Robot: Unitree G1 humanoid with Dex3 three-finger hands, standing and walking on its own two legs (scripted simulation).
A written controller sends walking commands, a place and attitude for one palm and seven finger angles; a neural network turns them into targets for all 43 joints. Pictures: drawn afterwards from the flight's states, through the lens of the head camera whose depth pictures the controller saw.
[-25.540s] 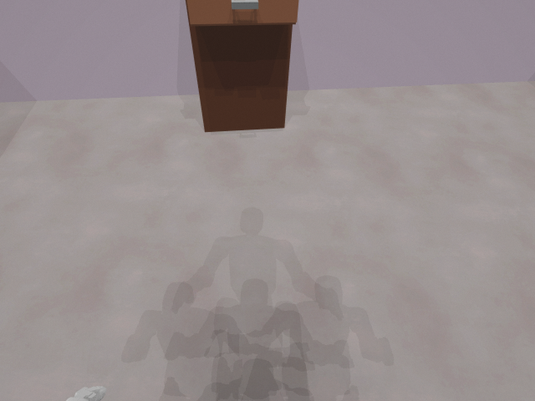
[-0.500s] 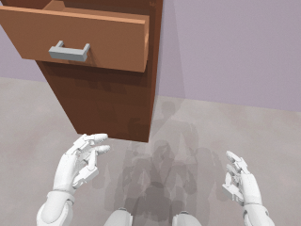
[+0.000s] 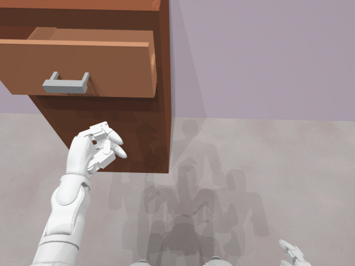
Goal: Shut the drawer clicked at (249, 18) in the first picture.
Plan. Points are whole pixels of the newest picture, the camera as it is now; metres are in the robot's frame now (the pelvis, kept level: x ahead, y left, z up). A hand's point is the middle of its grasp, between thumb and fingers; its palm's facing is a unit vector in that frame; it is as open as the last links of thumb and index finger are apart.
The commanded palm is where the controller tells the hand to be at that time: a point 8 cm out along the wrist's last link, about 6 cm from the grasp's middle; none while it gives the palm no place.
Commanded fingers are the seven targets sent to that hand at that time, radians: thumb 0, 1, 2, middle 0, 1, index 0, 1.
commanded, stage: raise the hand and make a fist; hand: left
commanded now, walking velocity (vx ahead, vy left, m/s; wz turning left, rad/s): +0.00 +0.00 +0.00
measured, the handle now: (68, 81) +0.57 +0.32 +0.07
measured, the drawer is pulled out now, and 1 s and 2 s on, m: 0.08 0.08 0.08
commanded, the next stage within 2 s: bring the fist close to the handle in 0.90 s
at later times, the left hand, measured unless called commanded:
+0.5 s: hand (114, 105) +0.43 +0.16 +0.12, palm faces +0.00 -1.00 -0.03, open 3.2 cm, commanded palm +0.41 +0.20 +0.13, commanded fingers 0.00 0.90 0.90 -1.40 -1.60 -1.40 -1.60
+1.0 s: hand (114, 103) +0.43 +0.15 +0.13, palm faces +0.00 -1.00 -0.02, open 3.3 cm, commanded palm +0.41 +0.20 +0.13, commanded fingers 0.00 0.90 0.90 -1.40 -1.60 -1.40 -1.60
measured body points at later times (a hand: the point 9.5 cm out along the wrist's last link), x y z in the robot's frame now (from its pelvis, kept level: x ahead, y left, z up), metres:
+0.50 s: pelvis +0.01 +0.00 +0.02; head +0.06 -0.01 +0.47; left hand +0.42 +0.21 +0.13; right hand +0.14 -0.24 -0.09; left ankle +0.00 +0.13 -0.70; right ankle +0.03 -0.12 -0.70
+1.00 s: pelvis +0.01 +0.00 +0.02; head +0.06 +0.00 +0.47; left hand +0.43 +0.21 +0.13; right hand +0.10 -0.25 -0.09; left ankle +0.00 +0.13 -0.70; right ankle +0.03 -0.12 -0.70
